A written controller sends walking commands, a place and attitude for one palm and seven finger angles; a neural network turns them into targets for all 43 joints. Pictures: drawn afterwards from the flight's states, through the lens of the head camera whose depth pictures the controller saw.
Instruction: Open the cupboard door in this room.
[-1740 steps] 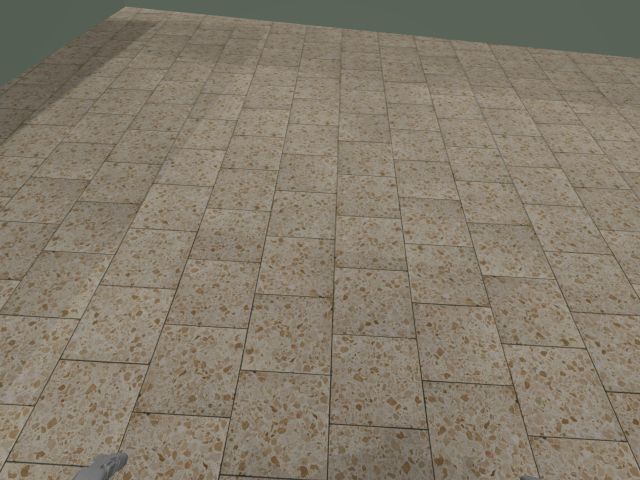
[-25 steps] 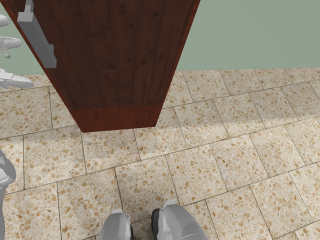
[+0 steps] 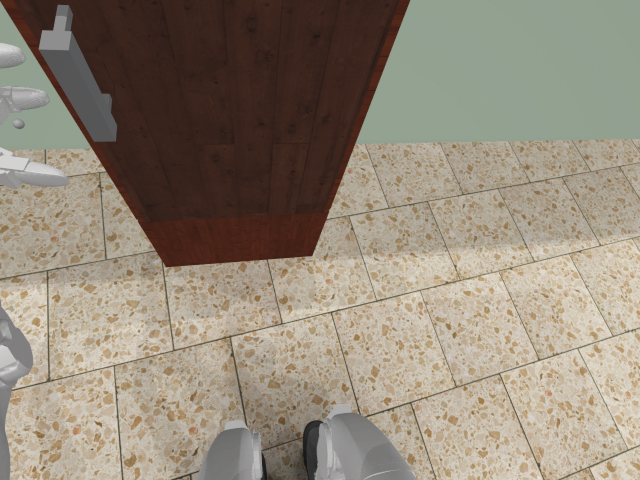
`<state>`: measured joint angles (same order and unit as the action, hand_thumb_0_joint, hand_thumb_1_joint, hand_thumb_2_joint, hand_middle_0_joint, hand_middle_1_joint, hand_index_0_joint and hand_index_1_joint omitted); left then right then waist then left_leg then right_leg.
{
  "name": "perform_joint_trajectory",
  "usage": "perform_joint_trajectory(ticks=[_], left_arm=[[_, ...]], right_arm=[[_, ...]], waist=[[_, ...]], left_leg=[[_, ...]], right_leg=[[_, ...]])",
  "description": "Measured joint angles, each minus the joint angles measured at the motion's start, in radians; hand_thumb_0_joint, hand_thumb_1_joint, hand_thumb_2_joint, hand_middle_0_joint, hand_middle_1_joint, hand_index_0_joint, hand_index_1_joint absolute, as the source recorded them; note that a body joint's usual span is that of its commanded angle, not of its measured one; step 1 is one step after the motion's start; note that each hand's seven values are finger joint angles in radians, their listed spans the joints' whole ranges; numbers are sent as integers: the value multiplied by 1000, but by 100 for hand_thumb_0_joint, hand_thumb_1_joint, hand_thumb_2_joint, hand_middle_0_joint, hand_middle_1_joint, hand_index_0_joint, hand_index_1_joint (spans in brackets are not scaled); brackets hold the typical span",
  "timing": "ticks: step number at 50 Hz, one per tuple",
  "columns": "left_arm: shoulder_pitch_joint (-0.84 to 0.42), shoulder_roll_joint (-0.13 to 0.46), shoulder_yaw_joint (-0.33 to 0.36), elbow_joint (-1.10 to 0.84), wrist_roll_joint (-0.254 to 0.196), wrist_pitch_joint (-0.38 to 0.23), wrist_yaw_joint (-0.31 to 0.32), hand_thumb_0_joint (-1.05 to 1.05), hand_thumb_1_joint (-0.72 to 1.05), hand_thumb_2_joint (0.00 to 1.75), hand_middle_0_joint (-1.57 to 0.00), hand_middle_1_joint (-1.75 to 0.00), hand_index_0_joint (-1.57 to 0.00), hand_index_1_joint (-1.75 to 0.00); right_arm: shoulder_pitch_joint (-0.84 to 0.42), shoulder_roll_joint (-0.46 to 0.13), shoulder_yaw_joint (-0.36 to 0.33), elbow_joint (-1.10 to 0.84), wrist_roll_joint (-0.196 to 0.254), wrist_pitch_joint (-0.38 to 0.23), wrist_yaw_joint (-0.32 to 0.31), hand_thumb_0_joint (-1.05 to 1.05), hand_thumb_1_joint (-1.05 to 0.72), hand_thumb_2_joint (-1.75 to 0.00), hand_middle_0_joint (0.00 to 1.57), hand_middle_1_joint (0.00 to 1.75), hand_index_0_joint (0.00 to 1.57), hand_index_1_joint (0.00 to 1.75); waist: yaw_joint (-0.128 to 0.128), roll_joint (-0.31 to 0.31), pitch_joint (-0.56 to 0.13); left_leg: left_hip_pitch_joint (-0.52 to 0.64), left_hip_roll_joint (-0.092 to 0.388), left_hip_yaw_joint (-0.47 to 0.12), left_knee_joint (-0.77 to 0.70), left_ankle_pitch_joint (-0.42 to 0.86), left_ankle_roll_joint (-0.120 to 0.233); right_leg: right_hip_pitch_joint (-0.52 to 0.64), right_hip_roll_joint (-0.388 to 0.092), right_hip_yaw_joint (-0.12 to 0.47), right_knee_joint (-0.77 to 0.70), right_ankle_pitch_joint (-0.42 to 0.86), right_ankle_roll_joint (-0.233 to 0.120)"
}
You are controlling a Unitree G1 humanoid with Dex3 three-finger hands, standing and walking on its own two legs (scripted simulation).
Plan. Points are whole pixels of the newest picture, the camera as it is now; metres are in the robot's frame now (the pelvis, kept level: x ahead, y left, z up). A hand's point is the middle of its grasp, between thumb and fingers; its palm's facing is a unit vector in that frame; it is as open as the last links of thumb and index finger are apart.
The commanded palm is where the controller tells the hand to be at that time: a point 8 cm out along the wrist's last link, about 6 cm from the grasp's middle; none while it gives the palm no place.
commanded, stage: move the hooked fingers beside the handle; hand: left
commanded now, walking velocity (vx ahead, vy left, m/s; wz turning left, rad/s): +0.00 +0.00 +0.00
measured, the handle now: (86, 78) +0.57 +0.23 +0.07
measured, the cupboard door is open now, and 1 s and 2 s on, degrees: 0 0 1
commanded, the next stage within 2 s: slide the fingers in behind the handle in 0.24 s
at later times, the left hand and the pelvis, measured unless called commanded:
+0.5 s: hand (20, 127) +0.50 +0.29 +0.07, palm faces +0.02 -1.00 +0.00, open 14.0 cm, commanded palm +0.49 +0.31 +0.06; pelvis +0.00 +0.01 +0.00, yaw +0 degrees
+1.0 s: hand (57, 122) +0.50 +0.25 +0.07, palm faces +0.06 -1.00 -0.02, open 14.0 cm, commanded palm +0.49 +0.28 +0.06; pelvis +0.00 +0.00 +0.00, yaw +0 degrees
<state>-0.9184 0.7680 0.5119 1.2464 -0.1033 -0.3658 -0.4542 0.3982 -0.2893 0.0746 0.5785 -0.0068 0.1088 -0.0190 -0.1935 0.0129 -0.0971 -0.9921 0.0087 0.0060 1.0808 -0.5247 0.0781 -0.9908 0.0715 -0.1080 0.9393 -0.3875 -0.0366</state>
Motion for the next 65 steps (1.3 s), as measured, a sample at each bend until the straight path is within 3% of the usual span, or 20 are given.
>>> perform_joint_trajectory(ticks=[15,23,27,34,42,49,54,65], left_arm=[[11,22,28,-24,12,0,-3,-1,-50,30,-30,-120,-30,-120],[17,-31,-23,-46,-28,-4,-16,-1,-50,30,-29,-120,-30,-120],[8,-60,-45,-41,-13,8,12,-1,-50,30,-29,-120,-30,-120],[28,-119,-49,-75,-3,-28,77,-1,-50,30,-30,-120,-30,-120],[20,-108,-43,-31,24,-21,117,-1,-50,30,-30,-120,-30,-120],[23,-112,-36,-62,2,-52,106,-1,-50,30,-30,-120,-30,-120],[33,-126,-66,-57,-10,-28,93,-1,-50,30,-29,-120,-30,-120],[58,-175,-75,-80,-13,-52,150,-1,-50,30,-27,-119,-28,-119]], right_arm=[[-2,0,0,-10,-1,-6,1,0,-90,-90,21,30,21,30],[15,6,-2,16,2,11,5,0,-90,-90,21,30,21,30],[12,8,-4,14,-1,11,5,0,-90,-90,21,30,21,30],[9,16,-11,11,-8,9,16,0,-90,-90,21,30,21,30],[9,19,-1,-2,-6,3,17,0,-90,-90,21,30,21,30],[13,16,-7,15,-7,-1,17,0,-90,-90,21,30,21,30],[14,10,-13,17,-1,8,17,0,-90,-90,21,30,21,30],[-3,15,-20,17,-3,3,23,0,-90,-90,21,30,21,30]], waist=[[-7,-2,6],[12,5,-4],[6,8,-6],[3,11,-10],[-6,9,-2],[1,4,-4],[8,6,-8],[18,2,-13]], left_leg=[[-19,3,0,20,-8,4],[-2,-5,-6,7,-3,8],[-3,-10,-7,7,0,9],[10,-9,3,3,0,9],[17,-6,13,1,1,8],[8,-3,9,7,-2,1],[22,-2,5,-2,-1,-2],[39,-2,4,-8,-3,-8]], right_leg=[[-15,3,0,10,-2,5],[7,-4,-4,-6,1,11],[7,-9,-6,-4,1,12],[13,-8,5,-1,2,14],[11,-5,13,9,0,9],[1,-2,10,17,-4,2],[16,-1,7,8,-5,-1],[29,0,7,9,-10,-8]])
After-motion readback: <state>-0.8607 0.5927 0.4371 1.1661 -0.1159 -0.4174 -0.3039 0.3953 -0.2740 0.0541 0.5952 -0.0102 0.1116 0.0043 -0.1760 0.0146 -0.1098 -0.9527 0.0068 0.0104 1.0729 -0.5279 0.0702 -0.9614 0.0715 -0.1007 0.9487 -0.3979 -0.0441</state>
